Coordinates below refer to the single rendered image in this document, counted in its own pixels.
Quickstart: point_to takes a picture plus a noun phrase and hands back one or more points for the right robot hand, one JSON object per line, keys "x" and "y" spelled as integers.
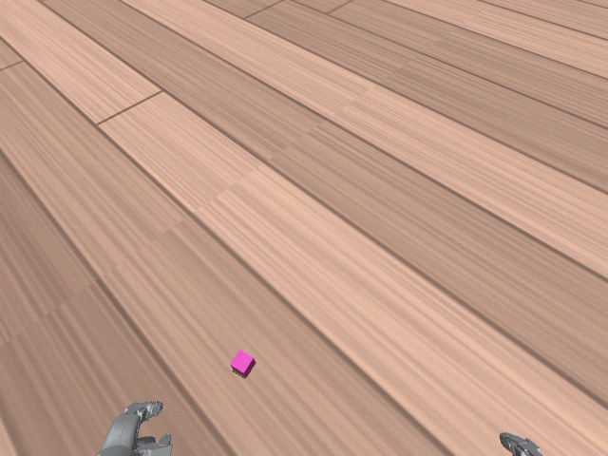
{"x": 518, "y": 446}

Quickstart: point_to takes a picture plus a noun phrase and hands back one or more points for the cube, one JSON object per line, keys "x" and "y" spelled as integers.
{"x": 243, "y": 363}

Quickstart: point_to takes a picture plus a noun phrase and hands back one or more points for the left robot hand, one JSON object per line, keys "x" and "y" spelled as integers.
{"x": 125, "y": 429}

